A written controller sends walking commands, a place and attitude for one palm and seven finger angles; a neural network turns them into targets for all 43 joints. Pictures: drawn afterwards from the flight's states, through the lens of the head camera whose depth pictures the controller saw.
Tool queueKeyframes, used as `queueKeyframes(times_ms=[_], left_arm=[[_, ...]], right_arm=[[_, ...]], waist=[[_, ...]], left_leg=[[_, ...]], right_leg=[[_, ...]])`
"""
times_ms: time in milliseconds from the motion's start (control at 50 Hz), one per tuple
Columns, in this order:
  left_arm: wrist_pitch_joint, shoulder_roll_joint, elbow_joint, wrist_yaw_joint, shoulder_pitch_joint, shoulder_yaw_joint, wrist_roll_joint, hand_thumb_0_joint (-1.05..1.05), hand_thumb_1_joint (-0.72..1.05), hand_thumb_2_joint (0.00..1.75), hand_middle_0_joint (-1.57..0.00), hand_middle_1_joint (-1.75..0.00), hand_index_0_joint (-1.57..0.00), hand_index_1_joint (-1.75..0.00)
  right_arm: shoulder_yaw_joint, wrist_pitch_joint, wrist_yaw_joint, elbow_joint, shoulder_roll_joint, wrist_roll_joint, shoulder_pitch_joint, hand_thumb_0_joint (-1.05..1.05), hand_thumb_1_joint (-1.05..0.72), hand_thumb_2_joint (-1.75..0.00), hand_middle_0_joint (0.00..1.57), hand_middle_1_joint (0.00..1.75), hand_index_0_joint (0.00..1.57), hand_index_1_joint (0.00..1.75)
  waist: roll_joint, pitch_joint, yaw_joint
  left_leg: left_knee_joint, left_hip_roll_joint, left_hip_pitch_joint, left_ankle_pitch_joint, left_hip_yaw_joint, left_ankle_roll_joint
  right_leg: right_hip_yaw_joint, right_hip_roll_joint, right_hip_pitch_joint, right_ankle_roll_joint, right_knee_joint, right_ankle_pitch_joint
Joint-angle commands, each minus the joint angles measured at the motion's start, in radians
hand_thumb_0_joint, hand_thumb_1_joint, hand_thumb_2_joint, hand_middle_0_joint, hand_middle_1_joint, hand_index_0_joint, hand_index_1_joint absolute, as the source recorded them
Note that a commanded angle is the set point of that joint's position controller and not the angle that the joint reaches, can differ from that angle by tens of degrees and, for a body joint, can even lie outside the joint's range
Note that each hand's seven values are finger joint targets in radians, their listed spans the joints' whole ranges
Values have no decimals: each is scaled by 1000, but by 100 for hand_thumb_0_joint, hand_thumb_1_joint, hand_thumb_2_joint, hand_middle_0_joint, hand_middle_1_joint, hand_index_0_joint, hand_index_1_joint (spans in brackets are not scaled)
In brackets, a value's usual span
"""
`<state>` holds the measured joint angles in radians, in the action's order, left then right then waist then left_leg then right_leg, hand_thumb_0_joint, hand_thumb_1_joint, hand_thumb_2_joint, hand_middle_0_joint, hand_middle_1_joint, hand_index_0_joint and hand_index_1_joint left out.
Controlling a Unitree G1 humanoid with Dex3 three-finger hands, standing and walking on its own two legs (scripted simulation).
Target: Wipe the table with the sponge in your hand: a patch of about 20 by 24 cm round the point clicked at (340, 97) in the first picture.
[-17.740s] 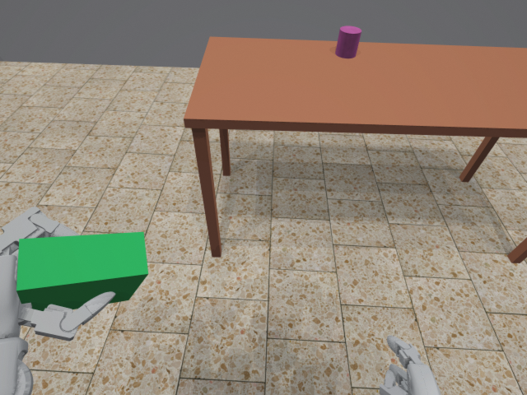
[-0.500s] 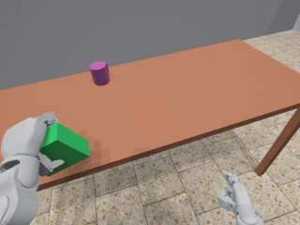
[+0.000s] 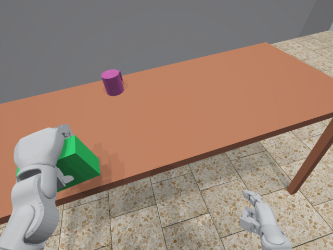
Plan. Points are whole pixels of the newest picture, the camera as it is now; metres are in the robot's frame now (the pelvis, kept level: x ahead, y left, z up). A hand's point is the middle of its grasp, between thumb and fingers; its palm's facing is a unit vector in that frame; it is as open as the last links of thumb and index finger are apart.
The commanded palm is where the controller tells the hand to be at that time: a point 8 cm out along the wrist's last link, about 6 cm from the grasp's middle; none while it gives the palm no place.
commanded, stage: turn the palm down, sponge in hand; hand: left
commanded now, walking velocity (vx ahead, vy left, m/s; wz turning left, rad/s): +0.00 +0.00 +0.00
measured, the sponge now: (67, 169) +0.23 +0.29 +0.10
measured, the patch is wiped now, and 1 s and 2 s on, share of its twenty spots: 0.00 0.00 0.00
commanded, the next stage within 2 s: move the sponge above the wiping area in 0.36 s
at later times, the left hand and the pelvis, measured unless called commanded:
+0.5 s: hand (62, 161) +0.23 +0.28 +0.14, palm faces +0.16 -0.09 -0.98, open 9.3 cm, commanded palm +0.19 +0.27 +0.21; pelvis +0.00 -0.01 +0.00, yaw +0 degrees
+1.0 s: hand (63, 158) +0.25 +0.30 +0.12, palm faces +0.06 -0.06 -1.00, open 9.3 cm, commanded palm +0.22 +0.30 +0.19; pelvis +0.00 -0.01 +0.00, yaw +1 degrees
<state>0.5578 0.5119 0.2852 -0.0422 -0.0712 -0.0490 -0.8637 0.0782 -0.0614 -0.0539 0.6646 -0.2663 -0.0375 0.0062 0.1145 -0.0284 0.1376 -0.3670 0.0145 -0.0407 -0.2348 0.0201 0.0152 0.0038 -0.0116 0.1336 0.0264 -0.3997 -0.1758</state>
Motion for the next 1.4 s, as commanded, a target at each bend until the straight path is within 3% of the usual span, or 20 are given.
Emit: queueKeyframes(times_ms=[0,40,80,140,180,240,460,540,580,660,700,740,800,860,1100,1140,1180,1300,1340,1380], left_arm=[[-19,219,172,57,242,147,-51,0,10,130,-120,-160,-120,-160],[-14,265,211,62,264,190,-61,0,10,130,-120,-160,-120,-160],[-16,212,172,61,260,141,-51,0,10,130,-120,-160,-120,-160],[-12,256,215,63,277,176,-61,0,10,130,-120,-160,-120,-160],[-13,202,159,60,249,132,-47,0,10,130,-120,-160,-120,-160],[-11,255,212,59,273,174,-57,0,10,130,-120,-160,-120,-160],[-10,211,167,50,309,119,-64,0,10,130,-120,-160,-120,-160],[-11,264,124,50,359,151,-80,0,10,130,-120,-160,-120,-160],[-21,216,55,45,364,106,-76,0,10,130,-120,-160,-120,-160],[-34,259,85,32,382,137,-98,0,10,130,-120,-160,-120,-160],[-48,218,58,30,325,116,-76,0,10,130,-120,-160,-120,-160],[-47,285,52,33,321,180,-84,0,10,130,-120,-160,-120,-160],[-53,259,-33,37,352,150,-78,0,10,130,-120,-160,-120,-160],[-69,230,-14,35,479,97,-95,0,10,130,-120,-160,-120,-160],[-118,265,-125,61,409,163,-88,0,10,130,-120,-160,-120,-160],[-111,290,-63,64,407,186,-90,0,10,130,-120,-160,-120,-160],[-107,215,-84,62,394,126,-80,0,10,130,-120,-160,-120,-160],[-106,249,-120,56,434,137,-99,0,10,130,-120,-160,-120,-160],[-117,286,-75,58,486,158,-107,0,10,130,-120,-160,-120,-160],[-129,234,-138,59,478,118,-104,0,10,130,-120,-160,-120,-160]], right_arm=[[-42,63,-5,-178,-91,3,237,0,-90,-90,20,30,20,30],[-37,69,-5,-191,-88,1,273,0,-90,-90,20,30,20,30],[-41,71,-4,-172,-83,1,245,0,-90,-90,20,30,20,30],[-39,73,-7,-187,-85,-1,272,0,-90,-90,20,30,20,30],[-40,72,-5,-169,-82,-2,243,0,-90,-90,20,30,20,30],[-39,71,-8,-190,-87,-4,273,0,-90,-90,20,30,20,30],[-34,73,-7,-185,-80,-2,264,0,-90,-90,20,30,20,30],[-36,66,-17,-177,-90,-7,268,0,-90,-90,20,30,20,30],[-38,72,-18,-159,-86,-5,237,0,-90,-90,20,30,20,30],[-38,81,-13,-169,-88,-1,249,0,-90,-90,20,30,20,30],[-45,76,-13,-159,-89,-4,226,0,-90,-90,20,30,20,30],[-42,77,-16,-168,-94,-4,245,0,-90,-90,20,30,20,30],[-48,73,-22,-146,-99,-4,214,0,-90,-90,20,30,20,30],[-41,92,-26,-156,-92,-7,224,0,-90,-90,20,30,20,30],[-60,85,-27,-128,-107,-4,177,0,-90,-90,20,30,20,30],[-55,86,-23,-153,-104,-8,206,0,-90,-90,20,30,20,30],[-60,87,-20,-142,-97,-8,184,0,-90,-90,20,30,20,30],[-63,79,-28,-130,-111,-8,171,0,-90,-90,20,30,20,30],[-56,85,-33,-146,-107,-9,192,0,-90,-90,20,30,20,30],[-58,85,-34,-124,-102,-6,165,0,-90,-90,20,30,20,30]], waist=[[-60,186,3],[-45,210,11],[-52,192,-2],[-33,210,9],[-55,181,-1],[-38,207,9],[-58,195,2],[-37,176,-4],[-58,177,-15],[-55,248,5],[-56,201,-3],[-63,192,4],[-91,164,-9],[-35,193,-19],[-65,212,-8],[-23,244,3],[-44,230,-12],[-79,219,-17],[-36,250,-15],[-56,226,-29]], left_leg=[[55,23,-93,231,-21,25],[44,28,-79,237,-26,27],[47,27,-86,241,-19,25],[40,32,-70,239,-25,27],[47,28,-87,243,-19,26],[38,32,-70,231,-22,27],[33,35,-89,204,-7,28],[43,36,-81,170,-18,26],[48,35,-92,177,-15,28],[37,40,-92,217,-16,28],[50,35,-92,211,-22,28],[43,35,-90,198,-26,28],[54,32,-115,159,-19,24],[48,36,-102,157,-13,25],[55,32,-104,239,-21,18],[52,33,-87,253,-25,20],[51,30,-89,270,-20,21],[53,28,-89,264,-23,21],[47,32,-65,265,-24,24],[45,30,-78,282,-20,22]], right_leg=[[-44,-21,-160,33,46,64],[-83,-31,-163,42,46,77],[-55,-23,-161,36,43,68],[-85,-30,-155,42,49,76],[-54,-21,-157,36,45,75],[-85,-27,-151,39,50,70],[-66,-14,-143,32,46,33],[-94,-25,-116,39,71,-2],[-61,-18,-130,34,61,1],[-58,-14,-174,37,32,54],[-50,-15,-155,35,48,61],[-79,-23,-137,39,56,43],[-49,-12,-128,30,64,2],[-35,-11,-118,36,56,-17],[-30,-14,-161,40,50,109],[-48,-21,-168,46,43,117],[-19,-15,-164,41,40,125],[-11,-16,-145,39,47,122],[-35,-24,-145,45,48,123],[-10,-18,-141,42,46,132]])
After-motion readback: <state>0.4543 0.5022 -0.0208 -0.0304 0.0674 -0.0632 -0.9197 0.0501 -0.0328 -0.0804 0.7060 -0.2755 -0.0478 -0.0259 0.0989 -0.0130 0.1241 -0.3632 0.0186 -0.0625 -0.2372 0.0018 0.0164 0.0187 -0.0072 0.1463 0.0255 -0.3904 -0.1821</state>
